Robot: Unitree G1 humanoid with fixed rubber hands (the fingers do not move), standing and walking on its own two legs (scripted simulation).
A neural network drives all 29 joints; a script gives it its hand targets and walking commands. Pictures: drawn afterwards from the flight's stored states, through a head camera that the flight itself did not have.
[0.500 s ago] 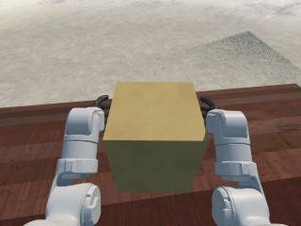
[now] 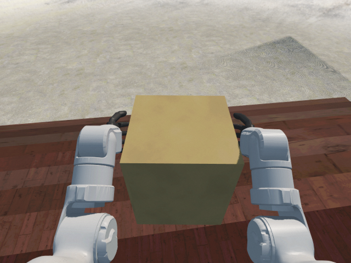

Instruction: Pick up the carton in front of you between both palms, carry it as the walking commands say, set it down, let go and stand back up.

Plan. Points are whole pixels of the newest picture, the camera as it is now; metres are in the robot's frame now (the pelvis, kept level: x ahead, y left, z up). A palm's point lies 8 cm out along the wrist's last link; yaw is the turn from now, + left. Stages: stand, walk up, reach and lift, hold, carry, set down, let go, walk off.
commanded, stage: carry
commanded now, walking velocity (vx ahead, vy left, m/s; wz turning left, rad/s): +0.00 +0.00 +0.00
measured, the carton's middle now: (179, 161) +0.34 +0.00 +0.06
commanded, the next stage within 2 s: none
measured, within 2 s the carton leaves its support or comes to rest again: neither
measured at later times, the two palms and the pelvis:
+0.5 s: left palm (112, 137) +0.35 +0.15 +0.13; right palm (246, 139) +0.35 -0.15 +0.13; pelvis +0.00 +0.00 +0.00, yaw +0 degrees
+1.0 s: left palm (108, 110) +0.46 +0.19 +0.12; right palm (221, 114) +0.45 -0.11 +0.12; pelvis +0.10 +0.04 +0.00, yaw +1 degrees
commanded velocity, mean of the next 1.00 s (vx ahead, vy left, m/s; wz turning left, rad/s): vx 0.25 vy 0.00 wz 0.00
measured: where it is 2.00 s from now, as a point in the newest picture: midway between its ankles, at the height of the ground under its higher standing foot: (177, 214)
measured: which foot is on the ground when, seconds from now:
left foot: down 0.00-1.00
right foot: down 0.00-0.82, up 0.84-1.00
